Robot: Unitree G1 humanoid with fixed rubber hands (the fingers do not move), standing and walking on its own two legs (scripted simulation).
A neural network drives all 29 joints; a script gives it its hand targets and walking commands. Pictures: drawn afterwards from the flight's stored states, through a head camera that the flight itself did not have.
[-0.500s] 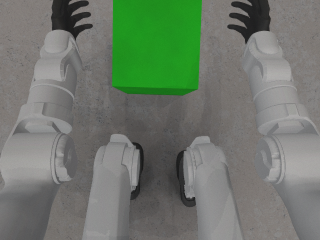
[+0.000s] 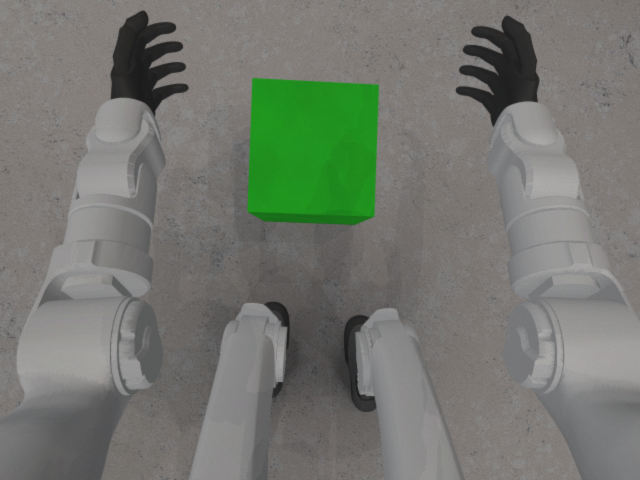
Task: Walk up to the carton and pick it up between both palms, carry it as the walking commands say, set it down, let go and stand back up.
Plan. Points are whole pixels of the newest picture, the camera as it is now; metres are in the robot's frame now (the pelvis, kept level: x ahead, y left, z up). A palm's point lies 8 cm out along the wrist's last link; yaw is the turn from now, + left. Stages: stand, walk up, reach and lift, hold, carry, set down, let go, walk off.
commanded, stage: set down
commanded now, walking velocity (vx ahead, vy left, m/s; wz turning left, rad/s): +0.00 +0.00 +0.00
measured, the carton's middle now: (312, 164) +0.52 +0.02 -0.43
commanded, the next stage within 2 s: let go in 0.42 s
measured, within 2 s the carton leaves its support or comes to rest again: neither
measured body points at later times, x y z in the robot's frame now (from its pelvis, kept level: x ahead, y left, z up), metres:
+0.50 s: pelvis +0.03 +0.01 +0.12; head +0.32 +0.02 +0.46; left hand +0.52 +0.21 +0.00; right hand +0.53 -0.18 +0.01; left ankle +0.10 +0.11 -0.52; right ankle +0.07 -0.10 -0.52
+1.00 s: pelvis +0.09 +0.00 +0.19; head +0.24 +0.01 +0.61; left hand +0.37 +0.23 +0.09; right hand +0.39 -0.22 +0.10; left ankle +0.10 +0.11 -0.52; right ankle +0.07 -0.10 -0.52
